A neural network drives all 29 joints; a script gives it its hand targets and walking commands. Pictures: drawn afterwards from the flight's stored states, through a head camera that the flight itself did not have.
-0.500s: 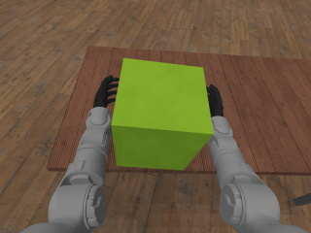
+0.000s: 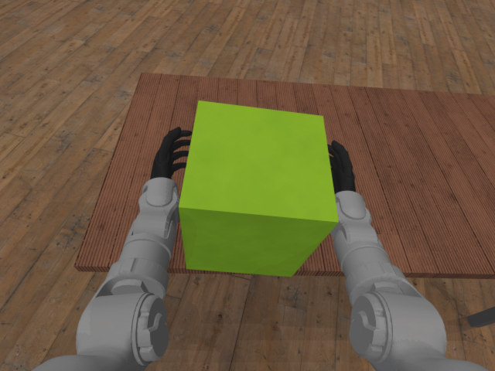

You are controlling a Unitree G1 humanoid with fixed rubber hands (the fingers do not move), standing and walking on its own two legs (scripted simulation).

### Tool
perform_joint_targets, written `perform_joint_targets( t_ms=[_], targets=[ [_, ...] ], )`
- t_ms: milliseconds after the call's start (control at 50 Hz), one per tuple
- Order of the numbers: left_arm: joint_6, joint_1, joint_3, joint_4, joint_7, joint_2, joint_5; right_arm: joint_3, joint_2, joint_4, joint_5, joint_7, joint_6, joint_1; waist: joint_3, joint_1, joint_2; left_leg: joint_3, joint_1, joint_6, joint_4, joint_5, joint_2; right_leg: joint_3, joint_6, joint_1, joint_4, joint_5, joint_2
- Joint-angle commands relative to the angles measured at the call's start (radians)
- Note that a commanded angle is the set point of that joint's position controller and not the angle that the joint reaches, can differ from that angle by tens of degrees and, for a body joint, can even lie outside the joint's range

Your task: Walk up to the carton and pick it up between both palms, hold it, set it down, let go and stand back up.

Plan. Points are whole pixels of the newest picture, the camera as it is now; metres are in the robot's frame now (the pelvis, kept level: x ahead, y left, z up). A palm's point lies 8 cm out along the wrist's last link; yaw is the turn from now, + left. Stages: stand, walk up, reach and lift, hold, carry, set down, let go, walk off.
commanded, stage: set down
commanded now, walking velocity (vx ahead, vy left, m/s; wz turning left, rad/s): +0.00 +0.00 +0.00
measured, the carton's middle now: (249, 197) +0.40 +0.01 +0.02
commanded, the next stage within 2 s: none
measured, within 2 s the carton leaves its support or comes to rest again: rests again in 0.10 s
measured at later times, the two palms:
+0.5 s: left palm (162, 179) +0.40 +0.17 +0.06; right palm (337, 188) +0.41 -0.14 +0.06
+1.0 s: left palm (161, 180) +0.40 +0.17 +0.05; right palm (336, 188) +0.41 -0.14 +0.06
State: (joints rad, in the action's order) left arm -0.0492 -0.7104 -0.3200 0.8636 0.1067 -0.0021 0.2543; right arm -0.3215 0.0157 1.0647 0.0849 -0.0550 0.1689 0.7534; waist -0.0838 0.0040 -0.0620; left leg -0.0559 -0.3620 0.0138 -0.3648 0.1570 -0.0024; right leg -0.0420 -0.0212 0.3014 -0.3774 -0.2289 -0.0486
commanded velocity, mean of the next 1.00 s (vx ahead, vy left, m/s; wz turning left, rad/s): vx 0.00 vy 0.00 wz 0.00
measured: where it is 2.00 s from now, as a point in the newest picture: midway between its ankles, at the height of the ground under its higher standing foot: outside the picture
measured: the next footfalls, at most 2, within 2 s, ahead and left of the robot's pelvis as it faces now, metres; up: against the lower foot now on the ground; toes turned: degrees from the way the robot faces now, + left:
none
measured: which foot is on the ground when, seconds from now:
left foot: down 0.00-1.00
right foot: down 0.00-1.00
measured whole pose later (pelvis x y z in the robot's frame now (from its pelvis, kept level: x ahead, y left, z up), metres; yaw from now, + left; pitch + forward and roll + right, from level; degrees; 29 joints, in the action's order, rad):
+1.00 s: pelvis +0.00 +0.00 +0.00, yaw +0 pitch +11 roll +0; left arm -0.13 -0.71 -0.38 0.91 0.08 0.00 0.27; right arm -0.44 -0.02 1.04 0.21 -0.01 0.22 0.75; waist -0.08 0.00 -0.06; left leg -0.06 -0.39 0.02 -0.36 0.15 0.00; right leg -0.04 -0.02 0.33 -0.38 -0.23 -0.05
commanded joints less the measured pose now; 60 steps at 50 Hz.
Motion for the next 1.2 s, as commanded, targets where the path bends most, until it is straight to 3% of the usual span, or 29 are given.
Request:
perform_joint_targets(
  t_ms=[0, 20, 60, 80, 140, 180, 200, 240, 360, 420, 440, 500, 520, 540, 560, 640, 680, 800, 820, 840, 880, 900, 940, 960, 1020, 1040, 1120, 1140, 1180],
  targets=[
    [-0.093, -0.622, 0.113, 0.001, -0.118, -0.510, 0.061, 0.118, -0.544, -0.136, 0.225, 0.195, 0.084, 0.602, -0.628, 0.144, 0.111, -0.058, 0.380, -0.056, -0.073, -0.538, 0.050, 0.111, 0.044, -0.010, 0.040, 0.415, 0.036],
    [-0.099, -0.605, 0.108, -0.010, -0.117, -0.532, 0.053, 0.123, -0.558, -0.170, 0.228, 0.190, 0.099, 0.608, -0.651, 0.133, 0.070, -0.062, 0.363, -0.052, -0.071, -0.528, 0.048, 0.116, 0.054, -0.048, 0.029, 0.455, 0.030],
    [-0.110, -0.598, 0.097, -0.001, -0.119, -0.523, 0.068, 0.140, -0.556, -0.182, 0.239, 0.194, 0.104, 0.614, -0.680, 0.152, 0.076, -0.060, 0.356, -0.053, -0.070, -0.548, 0.051, 0.109, 0.054, -0.066, 0.024, 0.487, 0.035],
    [-0.118, -0.627, 0.120, 0.002, -0.123, -0.523, 0.054, 0.124, -0.572, -0.153, 0.237, 0.193, 0.102, 0.601, -0.661, 0.128, 0.089, -0.051, 0.343, -0.050, -0.074, -0.551, 0.048, 0.114, 0.056, -0.072, 0.012, 0.512, 0.034],
    [-0.120, -0.561, 0.067, 0.049, -0.134, -0.502, 0.078, 0.140, -0.577, -0.150, 0.246, 0.189, 0.101, 0.588, -0.603, 0.164, 0.051, -0.068, 0.254, -0.028, -0.043, -0.460, 0.037, 0.090, 0.066, -0.136, 0.001, 0.561, 0.048],
    [-0.140, -0.568, 0.101, 0.014, -0.122, -0.532, 0.076, 0.148, -0.586, -0.172, 0.232, 0.196, 0.121, 0.597, -0.663, 0.165, 0.095, -0.055, 0.290, -0.040, -0.058, -0.526, 0.050, 0.104, 0.061, -0.088, -0.012, 0.524, 0.042],
    [-0.155, -0.612, 0.131, -0.002, -0.116, -0.544, 0.049, 0.117, -0.589, -0.159, 0.247, 0.192, 0.126, 0.589, -0.712, 0.124, 0.100, -0.042, 0.317, -0.055, -0.081, -0.559, 0.057, 0.115, 0.057, -0.058, -0.009, 0.494, 0.037],
    [-0.147, -0.611, 0.102, -0.005, -0.112, -0.522, 0.083, 0.104, -0.564, -0.123, 0.254, 0.200, 0.119, 0.556, -0.644, 0.131, 0.141, -0.052, 0.392, -0.070, -0.075, -0.592, 0.070, 0.128, 0.048, 0.001, 0.013, 0.422, 0.025],
    [-0.134, -0.601, 0.061, 0.042, -0.120, -0.478, 0.091, 0.054, -0.550, -0.110, 0.294, 0.202, 0.099, 0.536, -0.591, 0.117, 0.104, -0.064, 0.343, -0.046, -0.046, -0.455, 0.058, 0.124, 0.054, -0.016, 0.028, 0.354, 0.032],
    [-0.136, -0.555, 0.049, 0.047, -0.117, -0.478, 0.110, 0.049, -0.532, -0.102, 0.298, 0.209, 0.103, 0.525, -0.564, 0.138, 0.112, -0.054, 0.373, -0.051, -0.054, -0.485, 0.064, 0.129, 0.042, 0.014, 0.036, 0.318, 0.029],
    [-0.140, -0.580, 0.062, 0.019, -0.115, -0.514, 0.103, 0.032, -0.545, -0.114, 0.299, 0.213, 0.106, 0.522, -0.581, 0.115, 0.133, -0.050, 0.394, -0.057, -0.058, -0.497, 0.063, 0.134, 0.040, 0.050, 0.042, 0.287, 0.025],
    [-0.132, -0.558, 0.047, 0.039, -0.116, -0.502, 0.114, 0.028, -0.529, -0.086, 0.310, 0.213, 0.102, 0.493, -0.543, 0.122, 0.123, -0.050, 0.414, -0.053, -0.067, -0.536, 0.066, 0.133, 0.039, 0.068, 0.053, 0.285, 0.027],
    [-0.127, -0.525, 0.019, 0.045, -0.119, -0.467, 0.125, 0.040, -0.524, -0.100, 0.296, 0.213, 0.097, 0.478, -0.535, 0.149, 0.124, -0.055, 0.391, -0.049, -0.070, -0.535, 0.060, 0.130, 0.041, 0.049, 0.051, 0.304, 0.032],
    [-0.129, -0.555, 0.046, 0.040, -0.114, -0.487, 0.106, 0.016, -0.520, -0.095, 0.315, 0.212, 0.099, 0.499, -0.576, 0.126, 0.128, -0.053, 0.398, -0.055, -0.070, -0.521, 0.064, 0.134, 0.036, 0.072, 0.050, 0.262, 0.024],
    [-0.136, -0.520, 0.014, 0.045, -0.117, -0.484, 0.121, 0.054, -0.557, -0.116, 0.307, 0.210, 0.103, 0.498, -0.538, 0.162, 0.091, -0.068, 0.337, -0.038, -0.054, -0.470, 0.051, 0.116, 0.043, -0.008, 0.044, 0.334, 0.033],
    [-0.155, -0.543, 0.011, 0.031, -0.116, -0.469, 0.123, 0.048, -0.581, -0.136, 0.328, 0.204, 0.102, 0.486, -0.577, 0.131, 0.086, -0.063, 0.311, -0.033, -0.056, -0.470, 0.050, 0.105, 0.062, -0.049, 0.009, 0.408, 0.041],
    [-0.140, -0.515, 0.029, 0.028, -0.129, -0.539, 0.138, -0.016, -0.587, -0.076, 0.354, 0.209, 0.083, 0.454, -0.511, 0.107, 0.112, -0.046, 0.343, -0.042, -0.053, -0.476, 0.061, 0.123, 0.047, 0.027, 0.038, 0.298, 0.037],
    [-0.137, -0.483, 0.001, 0.035, -0.112, -0.461, 0.146, -0.032, -0.472, -0.072, 0.343, 0.208, 0.089, 0.421, -0.520, 0.115, 0.136, -0.050, 0.370, -0.047, -0.066, -0.518, 0.055, 0.119, 0.043, 0.049, 0.039, 0.283, 0.032],
    [-0.141, -0.462, -0.012, 0.025, -0.119, -0.485, 0.141, -0.021, -0.524, -0.085, 0.348, 0.204, 0.089, 0.421, -0.504, 0.108, 0.093, -0.039, 0.388, -0.040, -0.068, -0.545, 0.060, 0.119, 0.048, 0.047, 0.041, 0.315, 0.031],
    [-0.138, -0.442, -0.024, 0.033, -0.125, -0.473, 0.160, 0.000, -0.523, -0.099, 0.351, 0.209, 0.087, 0.412, -0.491, 0.139, 0.100, -0.054, 0.370, -0.041, -0.058, -0.516, 0.055, 0.114, 0.051, 0.014, 0.034, 0.334, 0.037],
    [-0.152, -0.461, -0.021, 0.015, -0.094, -0.339, 0.127, -0.038, -0.349, -0.108, 0.315, 0.197, 0.106, 0.410, -0.586, 0.135, 0.137, -0.052, 0.412, -0.056, -0.092, -0.577, 0.052, 0.126, 0.045, 0.069, 0.026, 0.310, 0.019],
    [-0.153, -0.495, -0.017, 0.006, -0.092, -0.393, 0.131, -0.034, -0.406, -0.119, 0.314, 0.194, 0.096, 0.459, -0.558, 0.135, 0.144, -0.045, 0.415, -0.059, -0.091, -0.608, 0.059, 0.122, 0.036, 0.071, 0.028, 0.322, 0.019],
    [-0.159, -0.507, -0.039, 0.029, -0.066, -0.232, 0.112, -0.068, -0.242, -0.048, 0.285, 0.168, 0.092, 0.405, -0.545, 0.115, 0.115, -0.047, 0.376, -0.056, -0.093, -0.565, 0.049, 0.115, 0.040, 0.064, 0.037, 0.300, 0.021],
    [-0.164, -0.496, -0.023, 0.002, -0.059, -0.301, 0.104, -0.078, -0.306, -0.072, 0.293, 0.161, 0.091, 0.408, -0.553, 0.102, 0.107, -0.036, 0.391, -0.058, -0.092, -0.575, 0.062, 0.121, 0.045, 0.094, 0.041, 0.290, 0.023],
    [-0.156, -0.479, -0.057, 0.011, -0.014, -0.078, 0.070, -0.018, -0.084, -0.073, 0.165, 0.125, 0.084, 0.403, -0.561, 0.149, 0.131, -0.051, 0.383, -0.047, -0.115, -0.583, 0.053, 0.102, 0.033, 0.103, 0.037, 0.320, 0.023],
    [-0.157, -0.480, -0.057, 0.012, 0.016, 0.014, 0.051, -0.029, 0.043, -0.040, 0.139, 0.108, 0.079, 0.402, -0.551, 0.130, 0.147, -0.046, 0.389, -0.058, -0.109, -0.590, 0.062, 0.099, 0.034, 0.101, 0.039, 0.306, 0.021],
    [-0.144, -0.507, 0.006, 0.058, 0.066, 0.121, -0.065, 0.101, 0.165, -0.033, -0.043, 0.055, 0.072, 0.484, -0.628, 0.148, 0.138, -0.044, 0.294, -0.060, -0.140, -0.593, 0.052, 0.073, 0.020, 0.100, 0.009, 0.401, -0.001],
    [-0.147, -0.495, 0.035, 0.071, 0.062, 0.103, -0.080, 0.152, 0.131, -0.029, -0.087, 0.054, 0.074, 0.484, -0.593, 0.174, 0.165, -0.044, 0.277, -0.059, -0.154, -0.582, 0.049, 0.068, 0.019, 0.097, 0.006, 0.413, 0.006],
    [-0.162, -0.535, 0.071, 0.095, 0.062, 0.120, -0.135, 0.170, 0.163, -0.027, -0.112, 0.031, 0.090, 0.525, -0.713, 0.120, 0.141, -0.033, 0.233, -0.059, -0.178, -0.595, 0.044, 0.055, 0.028, 0.066, -0.024, 0.522, 0.008]
  ],
)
